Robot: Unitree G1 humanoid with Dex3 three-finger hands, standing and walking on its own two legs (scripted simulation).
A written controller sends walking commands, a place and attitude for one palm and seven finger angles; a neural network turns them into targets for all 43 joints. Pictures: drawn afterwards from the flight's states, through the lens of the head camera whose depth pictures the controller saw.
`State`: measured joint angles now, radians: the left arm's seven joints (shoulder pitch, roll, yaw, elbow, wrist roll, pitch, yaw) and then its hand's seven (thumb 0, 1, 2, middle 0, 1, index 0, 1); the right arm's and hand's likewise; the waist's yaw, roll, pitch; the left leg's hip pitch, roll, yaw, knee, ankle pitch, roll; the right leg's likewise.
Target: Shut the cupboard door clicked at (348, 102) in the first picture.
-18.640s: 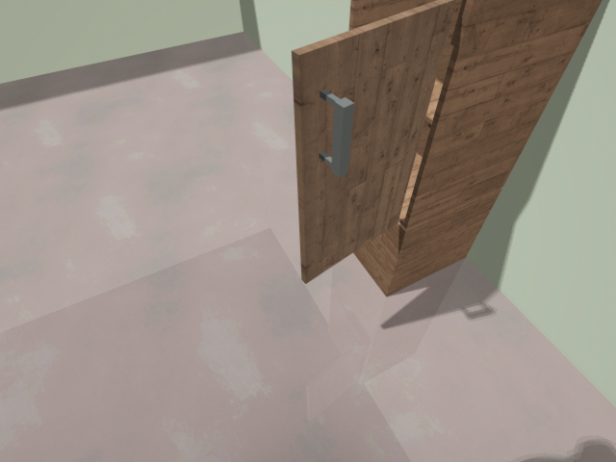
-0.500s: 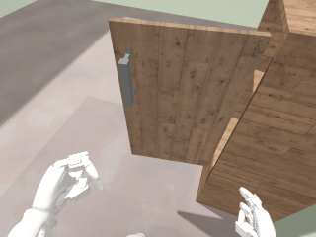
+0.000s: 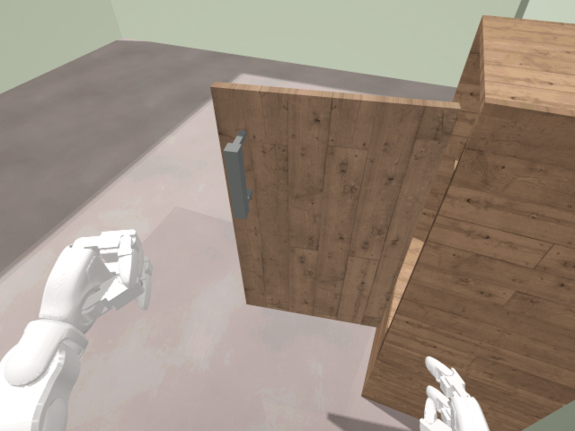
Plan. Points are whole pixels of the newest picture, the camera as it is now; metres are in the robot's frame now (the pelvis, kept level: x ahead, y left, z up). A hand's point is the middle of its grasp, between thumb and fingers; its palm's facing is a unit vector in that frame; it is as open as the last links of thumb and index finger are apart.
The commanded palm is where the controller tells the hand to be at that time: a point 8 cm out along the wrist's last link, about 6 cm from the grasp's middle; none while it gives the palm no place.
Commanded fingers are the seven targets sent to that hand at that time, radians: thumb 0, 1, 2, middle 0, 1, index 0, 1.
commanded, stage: raise the hand and make a fist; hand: left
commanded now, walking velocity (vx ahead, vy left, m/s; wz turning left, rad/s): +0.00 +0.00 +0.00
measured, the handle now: (241, 175) +0.47 +0.13 +0.13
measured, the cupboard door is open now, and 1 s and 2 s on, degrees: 100 100 100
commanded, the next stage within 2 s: bring the fist close to the handle in 0.32 s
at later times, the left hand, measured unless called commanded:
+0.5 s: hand (177, 304) +0.23 +0.16 +0.11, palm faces -0.10 -0.99 -0.06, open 3.1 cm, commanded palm +0.22 +0.21 +0.13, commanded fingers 0.00 0.90 0.90 -1.30 -1.50 -1.30 -1.50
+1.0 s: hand (214, 248) +0.30 +0.13 +0.14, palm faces -0.08 -1.00 -0.06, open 3.1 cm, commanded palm +0.28 +0.18 +0.13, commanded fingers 0.00 0.90 0.90 -1.30 -1.50 -1.30 -1.50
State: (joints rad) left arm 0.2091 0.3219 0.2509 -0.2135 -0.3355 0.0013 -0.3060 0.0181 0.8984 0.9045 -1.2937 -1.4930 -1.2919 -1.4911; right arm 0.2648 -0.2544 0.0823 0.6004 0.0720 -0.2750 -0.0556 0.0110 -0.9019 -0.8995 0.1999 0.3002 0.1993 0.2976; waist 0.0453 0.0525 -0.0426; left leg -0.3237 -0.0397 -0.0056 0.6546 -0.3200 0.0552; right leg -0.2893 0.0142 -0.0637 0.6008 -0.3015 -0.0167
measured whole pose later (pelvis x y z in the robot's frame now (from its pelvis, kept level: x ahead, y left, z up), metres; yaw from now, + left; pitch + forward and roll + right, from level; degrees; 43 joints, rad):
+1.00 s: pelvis +0.02 -0.01 +0.00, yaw -1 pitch +1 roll +0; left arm 0.07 0.22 0.10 -0.12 -0.23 0.00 -0.17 0.02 0.90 0.90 -1.30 -1.50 -1.30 -1.50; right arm 0.24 -0.25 0.06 0.62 0.07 -0.26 -0.04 0.01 -0.90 -0.90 0.20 0.30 0.20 0.30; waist 0.02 0.05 -0.05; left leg -0.30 -0.04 0.01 0.62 -0.34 0.04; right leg -0.29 0.02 -0.04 0.61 -0.34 -0.03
